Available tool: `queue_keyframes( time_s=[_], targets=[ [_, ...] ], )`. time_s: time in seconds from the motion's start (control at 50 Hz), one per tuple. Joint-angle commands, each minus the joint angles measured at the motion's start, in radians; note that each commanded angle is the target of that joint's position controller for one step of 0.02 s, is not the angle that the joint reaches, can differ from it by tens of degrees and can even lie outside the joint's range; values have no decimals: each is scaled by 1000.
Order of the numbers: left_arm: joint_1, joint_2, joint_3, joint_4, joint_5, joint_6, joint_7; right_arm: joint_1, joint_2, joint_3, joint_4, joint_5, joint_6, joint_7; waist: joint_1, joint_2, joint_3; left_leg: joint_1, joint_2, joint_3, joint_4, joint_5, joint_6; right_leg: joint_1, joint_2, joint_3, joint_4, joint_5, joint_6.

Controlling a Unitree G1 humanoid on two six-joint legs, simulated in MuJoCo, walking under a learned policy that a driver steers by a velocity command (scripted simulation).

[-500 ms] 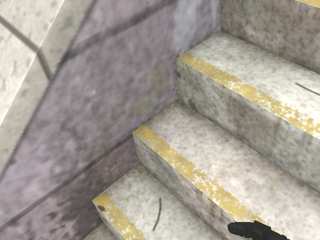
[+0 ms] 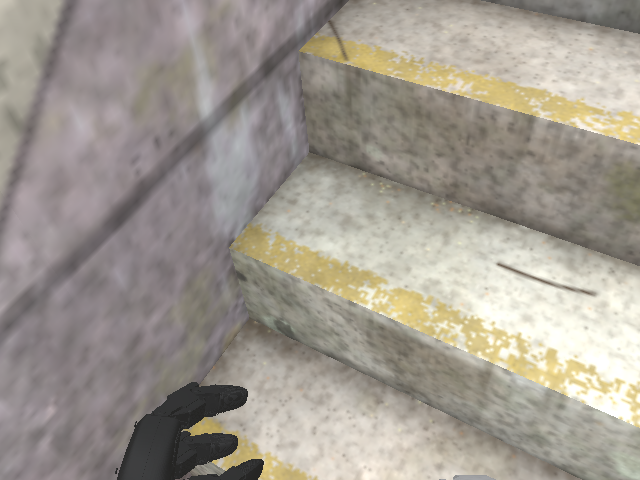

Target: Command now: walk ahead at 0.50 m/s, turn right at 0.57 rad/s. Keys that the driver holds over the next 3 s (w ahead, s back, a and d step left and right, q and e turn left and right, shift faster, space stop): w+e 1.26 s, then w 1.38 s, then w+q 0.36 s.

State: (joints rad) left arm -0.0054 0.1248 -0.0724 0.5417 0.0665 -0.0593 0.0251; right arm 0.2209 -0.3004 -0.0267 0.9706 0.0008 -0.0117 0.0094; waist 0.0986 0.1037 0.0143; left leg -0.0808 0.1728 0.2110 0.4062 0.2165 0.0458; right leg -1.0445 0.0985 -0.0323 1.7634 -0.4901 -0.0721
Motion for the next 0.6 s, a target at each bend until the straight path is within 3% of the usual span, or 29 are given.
queue_keyframes(
  time_s=[0.02, 0.04, 0.06, 0.08, 0.1, 0.12, 0.14, 0.16, 0.18, 0.2, 0.22, 0.24, 0.26, 0.3, 0.32, 0.34, 0.36, 0.38, 0.4, 0.42, 0.44, 0.46, 0.48, 0.5, 0.52, 0.54, 0.56, 0.58, 0.6],
  targets=[
    [364, 398, 128, 116, 12, 50, 59, -218, -104, -8, -340, -8, -54, 23, 41, -602, -418, -403, -150, -120, 920, 132, 94, 790, -114, 645, -1085, -210, -216],
    [338, 306, 105, 110, 24, 52, 55, -176, -54, 7, -340, -26, -85, 67, -15, -565, -394, -513, -217, -280, 1318, -127, 97, 768, -136, 759, -1172, -183, -233],
    [393, 184, 82, 166, -6, 55, 25, -141, 37, 33, -319, -50, -104, 97, -38, -364, -306, -683, -217, -294, 1520, -259, 107, 748, -92, 523, -968, -77, -172],
    [383, 143, 76, 173, -37, 49, 2, -59, 99, 42, -338, -49, -114, 100, -115, -234, -242, -881, -240, -315, 1613, -328, 107, 762, -130, 513, -954, -88, -156],
    [463, 92, 64, 238, -48, 42, -34, -174, 129, 60, -361, -71, -128, 86, -53, -134, -156, -916, -215, -283, 1694, -461, 113, 732, -85, 399, -981, 83, -79],
    [512, 40, 47, 310, -53, 37, -65, -282, 195, 83, -420, -49, -150, 71, -45, -108, -63, -1040, -211, -216, 1765, -593, 112, 777, -94, 268, -1088, 241, -49],
    [474, 13, 36, 325, -51, 41, -90, -268, 237, 108, -430, -32, -163, 58, -96, -115, -7, -1136, -195, -187, 1810, -611, 111, 786, -94, 252, -1136, 356, -61],
    [372, 68, 64, 270, -73, 38, -68, -157, 222, 125, -439, -27, -152, 68, -177, -153, 30, -1088, -156, -267, 1629, -449, 65, 580, -148, 479, -1279, 118, -131],
    [269, 77, 67, 238, -70, 30, -47, -129, 154, 115, -436, -27, -133, 64, -198, -172, 80, -1034, -130, -273, 1557, -342, 12, 405, -168, 581, -1347, -75, -167],
    [182, 112, 74, 214, -58, 23, -28, -108, 104, 101, -423, -29, -117, 48, -216, -170, 72, -949, -133, -221, 1451, -230, -20, 286, -160, 542, -1364, -112, -178],
    [162, 141, 80, 194, -35, 19, -14, -104, 102, 98, -407, -37, -96, 22, -203, -166, 21, -879, -140, -195, 1486, -214, -46, 238, -174, 548, -1369, -83, -195],
    [140, 164, 85, 182, -27, 7, -12, -116, 97, 95, -409, -44, -89, 9, -191, -157, -11, -847, -149, -176, 1517, -176, -59, 231, -192, 556, -1370, -52, -219],
    [141, 176, 88, 169, -30, -2, -11, -127, 88, 87, -413, -40, -87, -5, -181, -156, -39, -840, -133, -196, 1479, -144, -66, 276, -201, 565, -1354, -48, -217],
    [243, 203, 100, 181, -34, 0, -8, -174, 96, 85, -425, -35, -82, -34, -118, -195, -72, -938, -113, -205, 1394, -174, -73, 499, -227, 585, -1346, -32, -206],
    [278, 203, 102, 188, -29, 8, -5, -186, 100, 86, -421, -23, -84, -36, -93, -225, -98, -979, -109, -206, 1370, -197, -71, 609, -240, 609, -1350, -36, -202],
    [306, 216, 112, 187, -38, 18, 3, -211, 113, 94, -422, -17, -88, -46, -76, -257, -85, -1015, -93, -213, 1297, -257, -62, 695, -256, 632, -1381, -21, -197],
    [292, 226, 119, 180, -44, 26, 9, -212, 94, 89, -421, -12, -88, -46, -80, -280, -90, -957, -81, -210, 1156, -304, -59, 730, -251, 622, -1389, -10, -183],
    [241, 236, 124, 162, -54, 39, 17, -201, 68, 80, -414, -9, -82, -47, -101, -313, -97, -790, -75, -184, 954, -386, -61, 678, -239, 571, -1410, 16, -163],
    [184, 249, 128, 145, -53, 43, 23, -147, 39, 59, -392, 2, -65, -49, -147, -331, -120, -505, -94, -121, 724, -521, -60, 558, -208, 482, -1433, 116, -128],
    [178, 256, 132, 151, -43, 40, 32, -34, -8, 20, -367, 12, -47, -53, -203, -377, -144, -297, -113, -105, 551, -592, -54, 541, -192, 474, -1372, 277, -114],
    [204, 253, 135, 176, -45, 47, 31, 82, 1, -6, -329, 19, -39, -57, -258, -384, -139, -193, -162, -32, 364, -780, -80, 579, -172, 446, -1248, 390, -98],
    [55, 168, 121, 84, -56, 39, 32, 295, -116, -60, -256, -6, -65, -44, -353, -214, -127, -33, -63, -247, 25, -435, -40, 608, -39, 308, -778, 747, 2],
    [-58, 14, 63, 24, -24, 6, 15, 430, -62, -49, -115, 0, -70, -23, -350, -91, -93, 56, 0, -222, -150, -1, -45, 461, 0, 169, -392, 440, 42],
    [-46, -143, 26, 10, -42, -47, -20, 443, 38, 8, -52, -56, -75, -15, -238, 182, -56, 260, 90, -311, 255, 1041, -113, -56, 111, 247, 221, 41, 26],
    [256, -161, 33, 43, -93, -79, -58, 433, 52, 16, -130, -95, -58, -12, -85, 276, -224, 381, 261, -588, 319, 1355, -43, -271, 89, 342, 597, 57, 21],
    [274, -97, 33, 20, -131, -88, -59, 398, -34, -21, -163, -87, -35, -19, -102, 243, -295, 364, 367, -874, 12, 475, 138, -330, 47, 292, 767, 108, 51],
    [104, -72, 21, -50, -151, -70, -57, 309, -26, -26, -142, -73, -26, -28, -108, 152, -121, 265, 391, -820, -120, -208, 206, -494, -54, 209, 903, 107, 60],
    [-63, -43, 14, -108, -133, -47, -60, 253, 45, -11, -120, -54, -28, -38, -123, -6, 18, 141, 302, -664, -141, -494, 150, -518, -118, 217, 817, 142, 54],
    [-123, -29, 13, -136, -131, -24, -57, 227, 94, 11, -99, -51, -36, -42, -112, -31, 140, -14, 232, -537, -149, -440, 116, -486, -120, 233, 797, 160, 52]
  ],
)
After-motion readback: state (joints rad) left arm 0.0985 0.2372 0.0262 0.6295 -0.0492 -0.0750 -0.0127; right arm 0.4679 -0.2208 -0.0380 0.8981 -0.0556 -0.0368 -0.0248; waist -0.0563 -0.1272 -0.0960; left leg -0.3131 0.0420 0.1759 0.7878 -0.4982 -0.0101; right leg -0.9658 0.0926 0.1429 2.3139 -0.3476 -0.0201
